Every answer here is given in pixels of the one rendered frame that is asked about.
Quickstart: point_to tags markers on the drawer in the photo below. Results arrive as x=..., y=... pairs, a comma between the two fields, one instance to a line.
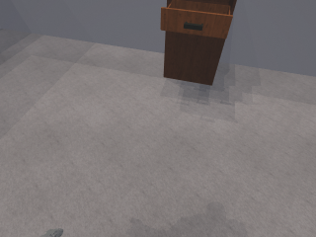
x=215, y=18

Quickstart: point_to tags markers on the cabinet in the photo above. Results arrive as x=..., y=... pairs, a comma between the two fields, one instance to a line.
x=193, y=58

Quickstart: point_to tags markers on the handle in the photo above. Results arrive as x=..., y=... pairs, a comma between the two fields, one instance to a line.
x=191, y=26

